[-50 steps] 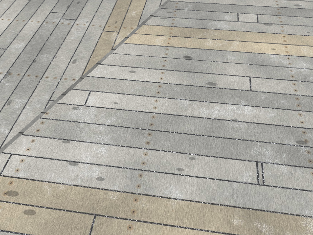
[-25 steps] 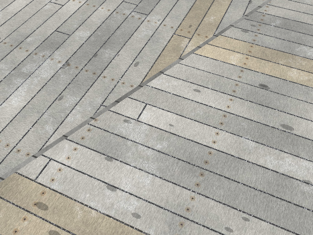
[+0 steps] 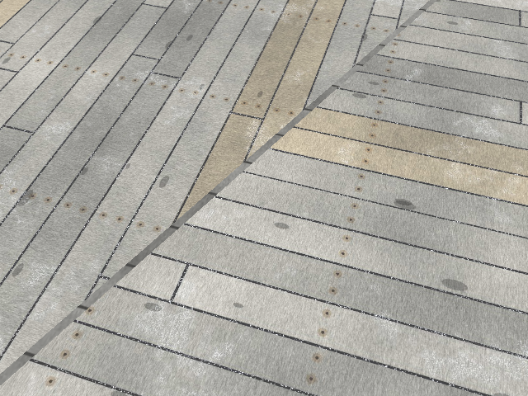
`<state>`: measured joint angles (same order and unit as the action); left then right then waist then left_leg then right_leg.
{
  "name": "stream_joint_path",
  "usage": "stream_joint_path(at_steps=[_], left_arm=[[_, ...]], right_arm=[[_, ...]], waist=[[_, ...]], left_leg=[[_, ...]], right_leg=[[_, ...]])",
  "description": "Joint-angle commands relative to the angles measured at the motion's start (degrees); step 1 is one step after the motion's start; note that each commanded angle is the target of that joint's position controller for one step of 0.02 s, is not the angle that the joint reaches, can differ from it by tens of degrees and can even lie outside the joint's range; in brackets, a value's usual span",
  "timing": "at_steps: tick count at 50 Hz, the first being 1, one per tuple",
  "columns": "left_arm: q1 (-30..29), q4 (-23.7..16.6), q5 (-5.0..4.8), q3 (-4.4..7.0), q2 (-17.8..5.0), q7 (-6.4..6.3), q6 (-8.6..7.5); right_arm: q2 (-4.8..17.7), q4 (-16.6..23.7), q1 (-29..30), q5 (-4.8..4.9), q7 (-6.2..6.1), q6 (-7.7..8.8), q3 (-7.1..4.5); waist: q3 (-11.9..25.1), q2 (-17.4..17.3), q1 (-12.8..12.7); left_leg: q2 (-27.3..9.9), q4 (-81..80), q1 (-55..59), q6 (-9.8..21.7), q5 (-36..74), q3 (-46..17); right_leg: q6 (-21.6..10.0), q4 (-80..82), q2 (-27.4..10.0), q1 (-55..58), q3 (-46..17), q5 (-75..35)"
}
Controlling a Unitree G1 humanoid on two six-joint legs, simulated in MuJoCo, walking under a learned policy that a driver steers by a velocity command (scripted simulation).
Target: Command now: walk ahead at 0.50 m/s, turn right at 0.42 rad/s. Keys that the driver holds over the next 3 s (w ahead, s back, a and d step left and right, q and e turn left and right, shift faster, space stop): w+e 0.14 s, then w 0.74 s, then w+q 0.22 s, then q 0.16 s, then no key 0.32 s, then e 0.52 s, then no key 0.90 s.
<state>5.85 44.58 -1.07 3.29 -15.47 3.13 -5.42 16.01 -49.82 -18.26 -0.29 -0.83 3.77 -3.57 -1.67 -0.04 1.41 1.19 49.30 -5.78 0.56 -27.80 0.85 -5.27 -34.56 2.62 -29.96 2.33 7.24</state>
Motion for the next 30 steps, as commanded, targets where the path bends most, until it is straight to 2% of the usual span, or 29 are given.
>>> stream_joint_path(at_steps=[1,2,3,4,5,7,8,9,11,13,15,19,21,22,23,24,25,26,27,28,29,30], left_arm=[[16.66,-0.09,-0.23,3.02,-9.44,-0.94,0.08],[12.93,-1.45,0.07,2.63,-8.45,-1.17,0.16],[9.71,-2.49,0.39,2.1,-7.11,-1.14,0.31],[8.97,-3.14,0.97,1.76,-6.69,-1.16,0.18],[7.85,-3.65,1.02,1.94,-7.35,-1.31,0.36],[7.72,-4.25,0.51,1.98,-7.19,-1.86,0.38],[8.31,-4.14,0.57,2.4,-9.15,-2.2,0.25],[8.88,-4.07,0.25,2.55,-9.23,-2.54,0.25],[11.07,-3.19,0.03,2.3,-8.52,-3.05,0.52],[13.49,-2.31,-0.19,2.14,-8.5,-3.24,0.7],[15.46,-1.48,-0.14,2.04,-8.74,-3.2,0.84],[17.8,-0.35,0.01,2.07,-9.12,-3.36,1.58],[17.14,-0.25,0.13,2.33,-9.87,-3.57,2.13],[15.94,-0.57,0.09,2.22,-9.76,-3.61,2.31],[14.76,-1.19,0.39,1.72,-8.72,-3.55,2.27],[13.33,-2.95,1.37,0.69,-6.49,-3.58,2.05],[22.44,-2.64,0.2,-0.65,-1.89,-3.21,1.0],[19.93,-2.05,-0.47,0.0,-6.65,-3.03,0.47],[13.71,-3.48,-1.06,0.79,-9.18,-2.78,0.24],[10.14,-4.49,-0.55,0.58,-8.43,-2.79,0.19],[8.54,-4.98,0.44,0.74,-7.73,-2.73,0.16],[8.72,-4.86,0.99,0.9,-7.25,-2.63,0.27]], right_arm=[[7.5,7.7,2.3,2.46,1.43,4.66,-0.27],[7.32,8.58,5.43,1.96,1.23,5.25,-0.03],[7.31,8.85,7.44,0.4,0.81,5.18,-0.48],[7.68,9.43,7.16,-0.5,0.61,4.73,-0.9],[6.66,9.85,5.06,-0.56,0.56,4.08,-0.91],[5.37,9.78,4.89,-0.81,0.12,2.67,-0.83],[4.41,10.37,5.3,-0.49,0.0,2.17,-0.43],[4.31,10.95,7.19,-0.59,-0.05,2.04,-0.19],[3.19,11.67,11.72,-0.63,0.1,2.28,0.13],[2.26,12.59,15.51,-0.35,0.61,2.76,0.49],[2.58,13.46,18.43,0.26,1.11,3.08,0.47],[4.28,15.65,22.2,0.48,2.14,3.92,0.05],[5.25,15.4,19.58,0.56,2.31,4.25,-0.35],[6.3,14.39,15.48,0.43,2.16,4.4,-0.97],[8.23,12.67,7.99,0.07,1.83,4.5,-1.92],[11.79,11.41,-2.44,-0.59,1.42,4.43,-2.78],[15.11,9.01,-7.11,-0.21,1.83,3.65,-3.9],[9.53,8.78,-7.82,1.18,1.97,3.28,-2.58],[7.21,9.38,-3.89,1.16,1.79,2.94,-1.73],[6.63,10.09,-0.06,0.55,1.84,2.54,-1.26],[5.82,10.25,1.99,0.15,2.04,2.39,-0.86],[5.13,10.19,2.36,-0.28,2.32,2.67,-0.52]], waist=[[14.5,8.96,-8.1],[10.34,1.98,-6.52],[6.12,-2.3,-4.48],[5.12,-0.44,-2.8],[5.73,1.53,-0.78],[4.63,0.51,-0.33],[3.87,3.17,-0.06],[2.72,2.75,-0.97],[2.48,2.46,-3.01],[2.5,3.57,-5.16],[1.73,4.33,-6.59],[0.31,4.7,-7.27],[0.89,5.94,-5.4],[2.96,5.96,-2.81],[8.68,5.49,0.9],[16.89,0.39,5.37],[23.42,-16.98,2.3],[20.04,-12.14,4.28],[11.07,-7.1,4.41],[6.57,-2.27,2.82],[2.94,-1.03,1.51],[2.02,-2.47,0.34]], left_leg=[[-1.1,30.61,-41.58,1.04,1.06,-8.33],[-3.66,26.37,-39.7,1.51,5.49,-7.58],[-5.18,21.09,-36.37,1.19,7.9,-6.67],[-6.06,18.61,-31.76,0.8,8.46,-6.65],[-6.44,16.02,-30.43,-0.13,8.46,-6.79],[-6.7,11.74,-29.44,-1.31,11.0,-5.3],[-6.74,8.12,-29.76,-2.45,12.72,-4.59],[-6.93,3.82,-30.07,-3.34,16.24,-4.13],[-5.79,-5.68,-27.42,-3.45,26.08,-3.19],[-4.34,-12.89,-25.02,-3.04,33.93,-2.56],[-3.53,-16.48,-24.48,-2.47,36.34,-2.49],[-2.9,-21.29,-28.62,0.11,28.93,-2.95],[-2.02,-22.85,-25.15,1.72,24.49,-2.1],[-0.57,-25.07,-18.81,3.08,24.56,-0.52],[-2.36,-24.2,-6.65,5.47,27.73,-1.84],[-11.84,-22.38,9.44,9.99,30.5,-12.28],[-23.69,-25.14,28.96,19.43,21.44,-35.97],[-23.67,-29.77,27.33,17.88,9.19,-41.74],[-21.42,-31.47,19.68,15.08,7.87,-33.97],[-18.98,-33.09,11.85,13.59,12.35,-28.03],[-17.06,-35.12,5.75,13.6,17.2,-24.6],[-14.94,-35.74,1.41,12.62,26.65,-20.48]], right_leg=[[-14.8,17.05,-19.56,48.23,-40.95,11.11],[-12.91,17.48,-17.48,39.74,-34.73,5.91],[-11.67,18.87,-15.38,30.99,-29.82,-1.12],[-11.69,19.24,-14.06,25.4,-26.63,-11.59],[-12.67,20.31,-13.81,23.68,-26.27,-11.46],[-11.72,22.29,-11.36,19.26,-22.03,-11.72],[-12.73,22.8,-12.28,17.36,-20.97,-14.42],[-12.17,23.25,-11.53,16.47,-18.85,-15.77],[-9.03,23.03,-8.36,15.39,-14.72,-13.49],[-7.34,22.44,-7.68,16.1,-13.63,-11.47],[-7.09,22.03,-9.03,18.25,-15.11,-8.26],[-6.63,17.5,-13.23,28.38,-19.79,-10.77],[-5.67,14.72,-14.21,30.7,-20.74,-17.1],[-4.66,10.63,-12.57,30.7,-19.27,-25.99],[-3.2,2.17,-9.83,27.57,-16.85,-31.04],[-1.05,-13.68,-5.76,17.68,-13.29,-19.6],[3.0,-33.05,2.89,-4.67,-8.74,17.94],[2.81,-38.72,0.29,-12.77,-12.59,25.52],[2.66,-39.77,-2.45,-15.65,-11.57,20.61],[2.85,-37.27,-5.13,-14.19,-9.05,15.85],[3.31,-33.81,-6.52,-13.13,-8.05,13.15],[3.42,-31.25,-7.92,-9.35,-7.79,11.86]])
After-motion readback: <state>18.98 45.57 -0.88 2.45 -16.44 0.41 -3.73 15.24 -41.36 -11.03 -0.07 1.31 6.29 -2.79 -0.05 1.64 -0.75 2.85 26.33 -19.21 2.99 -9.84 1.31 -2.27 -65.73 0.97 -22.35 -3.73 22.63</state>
